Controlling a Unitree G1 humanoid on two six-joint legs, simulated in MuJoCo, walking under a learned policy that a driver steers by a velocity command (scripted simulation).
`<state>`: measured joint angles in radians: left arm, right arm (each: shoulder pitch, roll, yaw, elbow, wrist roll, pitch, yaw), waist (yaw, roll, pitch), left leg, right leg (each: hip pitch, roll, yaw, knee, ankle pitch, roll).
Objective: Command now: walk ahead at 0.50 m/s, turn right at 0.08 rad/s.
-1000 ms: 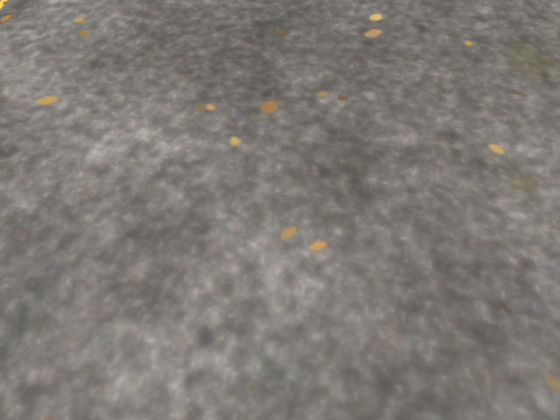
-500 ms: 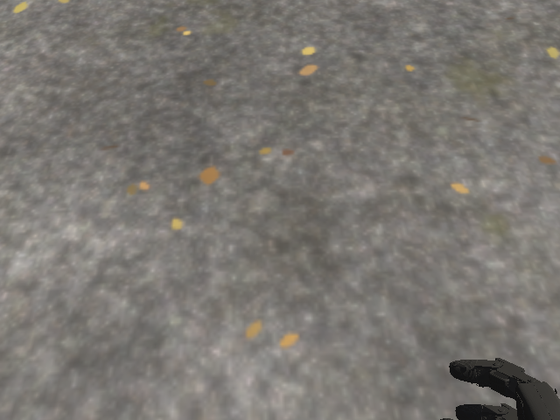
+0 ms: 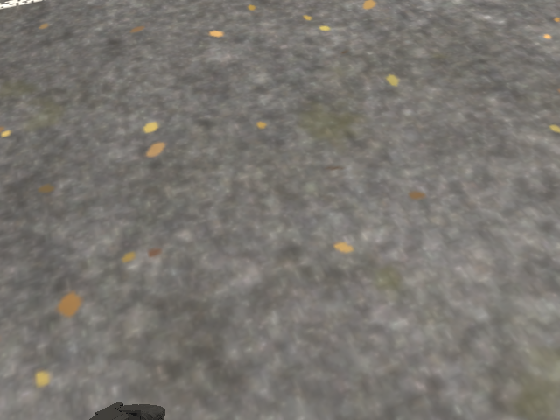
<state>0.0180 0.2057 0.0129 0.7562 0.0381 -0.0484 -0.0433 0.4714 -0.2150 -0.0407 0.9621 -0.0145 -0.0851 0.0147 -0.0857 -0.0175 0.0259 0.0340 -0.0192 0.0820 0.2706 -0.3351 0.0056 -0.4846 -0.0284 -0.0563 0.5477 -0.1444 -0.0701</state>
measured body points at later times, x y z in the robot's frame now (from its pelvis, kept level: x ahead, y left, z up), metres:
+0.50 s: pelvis +0.25 -0.01 +0.00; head +0.28 -0.01 +0.45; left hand +0.18 +0.23 -0.14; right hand +0.44 -0.21 -0.12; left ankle +0.39 +0.11 -0.71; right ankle +0.12 -0.09 -0.74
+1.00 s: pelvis +0.51 +0.06 +0.01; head +0.54 +0.08 +0.45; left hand +0.60 +0.35 -0.10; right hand +0.61 -0.21 -0.12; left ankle +0.40 +0.08 -0.74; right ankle +0.73 -0.02 -0.69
